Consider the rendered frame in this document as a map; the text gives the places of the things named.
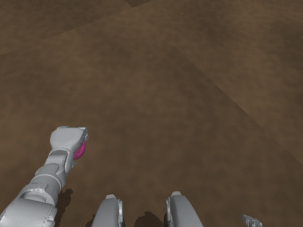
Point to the ball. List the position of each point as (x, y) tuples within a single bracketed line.
[(80, 151)]

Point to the right robot hand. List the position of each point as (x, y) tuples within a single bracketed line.
[(251, 222)]

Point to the left robot hand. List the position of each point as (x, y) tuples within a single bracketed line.
[(71, 138)]

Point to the left robot arm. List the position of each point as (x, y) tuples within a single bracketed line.
[(35, 204)]

